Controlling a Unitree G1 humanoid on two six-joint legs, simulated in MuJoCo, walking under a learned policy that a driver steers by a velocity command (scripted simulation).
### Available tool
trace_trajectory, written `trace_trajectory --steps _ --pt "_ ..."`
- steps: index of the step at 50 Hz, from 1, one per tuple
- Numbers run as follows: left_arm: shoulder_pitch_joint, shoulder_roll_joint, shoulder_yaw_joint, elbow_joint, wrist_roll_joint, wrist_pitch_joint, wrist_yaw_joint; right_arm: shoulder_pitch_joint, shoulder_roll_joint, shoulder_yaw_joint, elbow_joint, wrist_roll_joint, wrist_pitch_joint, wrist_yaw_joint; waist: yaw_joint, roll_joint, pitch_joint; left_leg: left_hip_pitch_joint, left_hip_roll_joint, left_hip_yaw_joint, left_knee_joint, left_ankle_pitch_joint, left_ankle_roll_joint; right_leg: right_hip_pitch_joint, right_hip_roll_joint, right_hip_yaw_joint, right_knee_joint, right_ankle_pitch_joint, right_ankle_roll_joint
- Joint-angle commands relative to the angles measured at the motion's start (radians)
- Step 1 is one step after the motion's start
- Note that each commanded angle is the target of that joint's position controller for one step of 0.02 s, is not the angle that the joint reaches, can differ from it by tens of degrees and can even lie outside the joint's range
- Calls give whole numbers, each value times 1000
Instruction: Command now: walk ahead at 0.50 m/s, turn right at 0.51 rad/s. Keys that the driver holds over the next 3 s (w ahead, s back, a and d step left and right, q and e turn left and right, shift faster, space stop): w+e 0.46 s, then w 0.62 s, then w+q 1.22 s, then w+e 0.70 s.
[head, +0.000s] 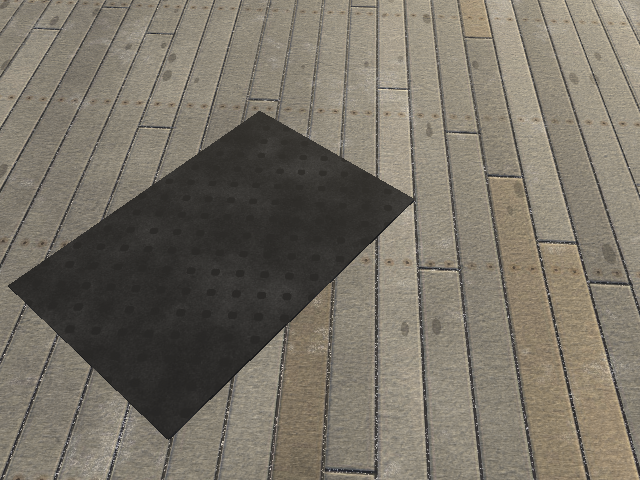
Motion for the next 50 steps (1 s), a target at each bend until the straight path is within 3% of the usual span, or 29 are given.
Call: trace_trajectory --steps 1,3,4,5,6,7,8,9,10,11,12,16,21,23,26,28,29,30,31,32,33,34,35,37,39,42,45,50 --pt "-127 54 8 -130 -3 -15 -23 -1 -188 -45 -43 13 13 -10 5 92 72 39 322 -55 17 647 125 -44 23 -58 -56 -93 -40" --pt "-61 91 28 -135 -4 -9 -26 -19 -221 -53 -52 18 28 -18 59 138 0 61 318 -29 169 994 102 98 95 -120 -50 -199 -80" --pt "44 128 49 -116 -7 -6 -23 -30 -232 -55 -56 19 37 -22 121 147 -61 39 305 -17 321 1097 88 238 138 -137 -65 -226 -107" --pt "206 186 82 -78 -7 -4 -9 -46 -227 -50 -62 24 38 -26 211 124 -144 -72 265 4 544 1022 53 492 170 -118 -145 -154 -148" --pt "317 281 110 -55 -5 8 16 -12 -156 -25 -86 -8 25 -24 222 -46 -235 -358 202 -1 870 488 9 799 -13 167 -144 -90 -213" --pt "257 337 110 -88 -4 -4 13 45 -56 10 -139 -10 -12 -7 117 -223 -362 -749 -24 -179 1201 -267 -42 1074 -235 768 -308 -261 -423" --pt "285 246 83 -95 2 -13 5 -75 -154 -9 -153 23 -49 11 198 -58 -380 -854 27 -350 1230 -236 -15 1075 -236 774 -393 -300 -377" --pt "255 206 71 -87 7 -22 5 -142 -161 -10 -180 48 -63 17 184 -29 -239 -892 64 -335 1178 -155 7 955 -203 619 -395 -245 -335" --pt "189 181 63 -93 3 -28 4 -146 -144 -7 -174 32 -66 10 127 61 -135 -852 108 -327 1079 -83 8 786 -153 494 -399 -140 -299" --pt "129 145 53 -107 7 -30 9 -138 -157 -16 -163 7 -59 2 90 52 -98 -785 140 -325 996 -43 -1 668 -116 409 -409 -50 -278" --pt "98 135 47 -125 17 -30 14 -114 -159 -20 -159 0 -45 3 61 26 -81 -722 154 -328 965 -14 -9 583 -90 370 -433 0 -273" --pt "119 173 58 -120 11 -36 35 -146 -117 -12 -181 -17 -11 -2 50 16 -52 -695 139 -295 792 97 -72 451 -45 276 -471 120 -275" --pt "185 185 62 -98 0 -21 55 -331 -82 9 -225 -6 -21 11 126 -35 -28 -624 65 -284 419 378 -86 422 17 236 -439 -32 -202" --pt "217 191 65 -85 -4 -15 56 -376 -96 6 -241 4 -30 22 144 -45 -24 -596 45 -293 354 396 -79 446 -4 282 -413 -78 -196" --pt "240 167 58 -68 -1 -12 60 -364 -129 -4 -241 7 -46 39 138 -65 -29 -575 47 -307 288 347 -43 543 -55 350 -341 -107 -181" --pt "227 163 57 -64 3 -7 59 -299 -142 -14 -228 5 -54 40 97 -95 -32 -496 40 -282 254 280 -3 569 -64 371 -284 -42 -160" --pt "220 142 49 -68 5 -7 57 -219 -162 -27 -207 -2 -59 35 56 -90 -71 -374 31 -266 223 274 27 564 -21 349 -199 55 -137" --pt "215 98 31 -82 15 -10 54 -91 -203 -40 -194 -18 -64 29 -4 -34 -187 -155 143 -369 253 281 89 487 32 290 19 18 -101" --pt "351 45 14 -91 -5 -20 56 44 -297 -66 -161 -32 -56 27 16 229 -335 211 352 -766 214 126 256 154 175 161 379 -260 -17" --pt "363 87 13 -85 -13 -28 57 91 -246 -58 -132 0 -48 40 1 338 -330 258 425 -1045 78 -145 301 -42 182 172 543 -608 0" --pt "264 161 32 -90 -20 -29 55 42 -176 -36 -141 14 -42 38 -18 216 -178 148 399 -950 56 -261 257 -123 130 194 614 -544 -4" --pt "179 164 30 -109 -10 -28 55 -14 -150 -25 -153 6 -32 34 -9 140 -95 26 357 -815 50 -202 223 -119 89 148 607 -469 -6" --pt "127 152 29 -125 7 -31 52 -56 -128 -15 -152 -2 -25 33 12 110 -28 -91 314 -718 24 -105 216 -103 58 124 543 -413 -7" --pt "141 122 29 -120 11 -29 45 -91 -102 -2 -151 -11 -27 31 57 146 -9 -207 253 -601 -20 45 200 -10 8 103 445 -343 -3" --pt "150 91 21 -116 10 -26 43 -79 -117 -5 -137 -2 -32 28 65 156 -18 -231 239 -529 -48 154 217 9 -3 74 379 -310 11" --pt "67 65 7 -140 17 -32 43 -55 -158 -15 -115 6 -29 21 47 121 -8 -222 235 -443 -74 280 223 -6 -15 51 202 -183 32" --pt "-25 46 -3 -155 13 -41 34 -19 -176 -16 -93 16 -18 17 12 119 3 -216 209 -362 -72 325 196 47 5 23 13 -37 39" --pt "-145 58 0 -193 -2 -51 11 62 -194 -17 -48 26 5 17 -25 124 33 -121 254 -363 -27 341 176 80 42 3 -138 -22 18"
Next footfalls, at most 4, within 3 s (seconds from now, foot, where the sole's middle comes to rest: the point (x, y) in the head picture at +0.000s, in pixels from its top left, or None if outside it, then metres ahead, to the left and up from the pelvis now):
0.10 right None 0.23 -0.12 -0.77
0.60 left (304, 449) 0.54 0.02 -0.77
1.10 right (449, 370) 0.70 -0.32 -0.77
1.64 left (365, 252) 1.05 -0.17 -0.77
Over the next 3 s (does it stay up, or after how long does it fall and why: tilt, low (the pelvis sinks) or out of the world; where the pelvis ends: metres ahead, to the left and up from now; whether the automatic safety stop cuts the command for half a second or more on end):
stays up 1.58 -0.16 0.00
